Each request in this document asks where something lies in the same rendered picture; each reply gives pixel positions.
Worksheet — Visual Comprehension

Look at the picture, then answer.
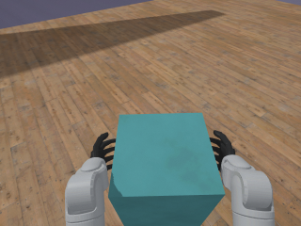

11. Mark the robot right hand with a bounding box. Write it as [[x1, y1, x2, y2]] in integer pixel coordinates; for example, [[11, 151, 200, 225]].
[[209, 130, 235, 172]]

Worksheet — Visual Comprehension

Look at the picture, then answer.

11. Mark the right robot forearm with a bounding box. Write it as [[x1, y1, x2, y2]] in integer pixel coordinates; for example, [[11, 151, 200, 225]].
[[220, 154, 276, 226]]

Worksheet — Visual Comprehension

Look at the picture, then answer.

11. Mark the robot left hand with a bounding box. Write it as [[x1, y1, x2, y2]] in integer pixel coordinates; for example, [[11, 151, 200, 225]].
[[90, 132, 116, 170]]

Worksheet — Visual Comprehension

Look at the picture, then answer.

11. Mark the left robot forearm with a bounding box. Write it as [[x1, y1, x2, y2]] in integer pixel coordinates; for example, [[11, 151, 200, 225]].
[[65, 157, 109, 226]]

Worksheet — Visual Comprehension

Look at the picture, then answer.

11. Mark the carton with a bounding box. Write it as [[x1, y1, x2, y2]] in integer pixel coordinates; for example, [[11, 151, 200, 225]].
[[108, 112, 226, 226]]

